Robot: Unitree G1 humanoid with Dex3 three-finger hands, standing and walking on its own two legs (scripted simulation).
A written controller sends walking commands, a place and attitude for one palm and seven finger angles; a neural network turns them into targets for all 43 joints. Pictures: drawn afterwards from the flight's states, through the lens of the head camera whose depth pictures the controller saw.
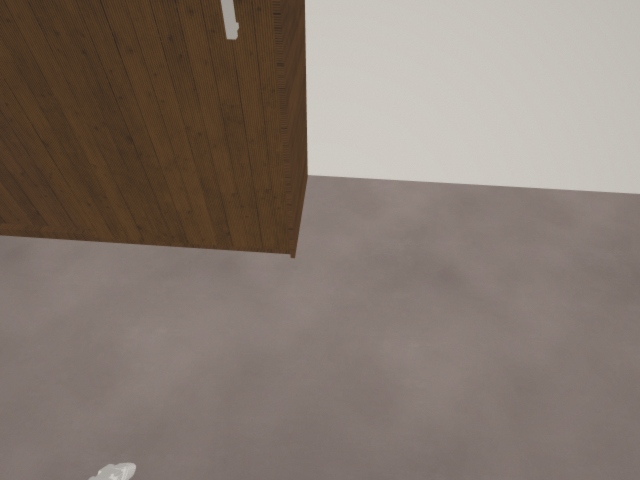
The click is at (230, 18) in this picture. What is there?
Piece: wardrobe's sliding door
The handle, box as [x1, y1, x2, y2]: [221, 0, 238, 39]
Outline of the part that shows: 221,0 227,38 235,39 237,36 236,31 238,28 238,23 235,22 232,0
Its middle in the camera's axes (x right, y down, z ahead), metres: -0.21 -0.57 +0.87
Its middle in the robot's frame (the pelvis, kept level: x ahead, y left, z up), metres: +1.04 +0.28 +0.22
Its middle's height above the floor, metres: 0.99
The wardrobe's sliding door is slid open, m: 0.00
